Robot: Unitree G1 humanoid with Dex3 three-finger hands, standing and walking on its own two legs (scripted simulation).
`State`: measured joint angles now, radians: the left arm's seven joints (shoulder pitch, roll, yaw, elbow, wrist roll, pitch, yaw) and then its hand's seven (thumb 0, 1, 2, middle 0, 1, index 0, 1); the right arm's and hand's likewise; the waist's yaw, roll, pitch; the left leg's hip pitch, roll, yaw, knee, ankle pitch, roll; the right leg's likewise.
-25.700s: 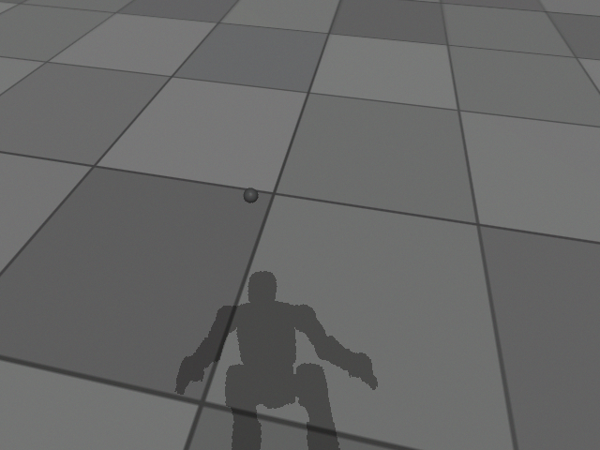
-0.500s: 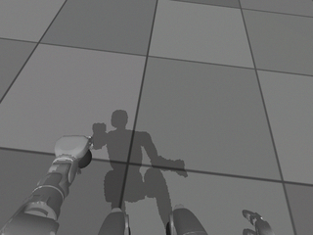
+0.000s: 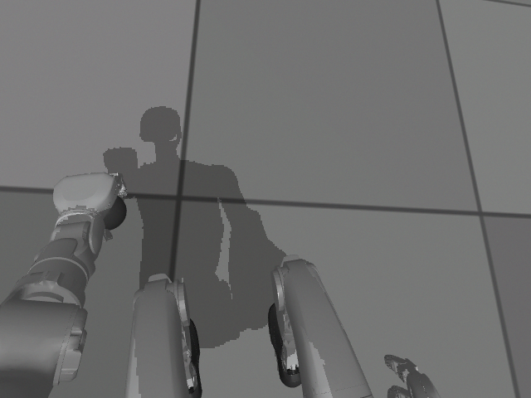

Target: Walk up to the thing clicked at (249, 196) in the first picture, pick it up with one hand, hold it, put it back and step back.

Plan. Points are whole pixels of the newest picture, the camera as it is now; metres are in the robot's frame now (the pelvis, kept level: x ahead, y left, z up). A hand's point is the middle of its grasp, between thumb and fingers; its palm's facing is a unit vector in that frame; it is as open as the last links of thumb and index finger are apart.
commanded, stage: crouch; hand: left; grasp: from above
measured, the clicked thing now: (105, 211) +0.43 +0.21 -0.18
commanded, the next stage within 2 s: lower in 0.90 s
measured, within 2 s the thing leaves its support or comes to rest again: neither
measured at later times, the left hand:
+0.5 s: hand (111, 214) +0.45 +0.23 -0.27, palm faces -0.46 -0.03 -0.89, open 9.3 cm
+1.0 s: hand (119, 216) +0.46 +0.22 -0.32, palm faces -0.46 -0.02 -0.89, open 9.2 cm
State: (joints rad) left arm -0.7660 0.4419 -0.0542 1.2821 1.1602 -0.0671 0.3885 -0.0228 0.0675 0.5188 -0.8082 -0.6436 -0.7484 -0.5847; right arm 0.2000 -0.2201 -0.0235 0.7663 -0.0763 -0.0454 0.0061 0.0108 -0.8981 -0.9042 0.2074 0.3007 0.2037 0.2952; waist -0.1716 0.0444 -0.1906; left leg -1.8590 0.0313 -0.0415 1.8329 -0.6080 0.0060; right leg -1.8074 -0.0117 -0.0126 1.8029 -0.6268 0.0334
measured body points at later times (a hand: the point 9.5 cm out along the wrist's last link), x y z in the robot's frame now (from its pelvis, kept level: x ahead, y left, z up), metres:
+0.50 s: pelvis +0.00 +0.00 -0.09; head +0.24 +0.04 +0.29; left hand +0.47 +0.22 -0.22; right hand +0.05 -0.28 -0.21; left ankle +0.08 +0.12 -0.47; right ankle +0.08 -0.14 -0.47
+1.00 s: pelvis -0.01 -0.01 -0.15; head +0.23 +0.03 +0.23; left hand +0.48 +0.22 -0.27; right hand +0.01 -0.29 -0.26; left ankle +0.08 +0.12 -0.47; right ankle +0.08 -0.14 -0.47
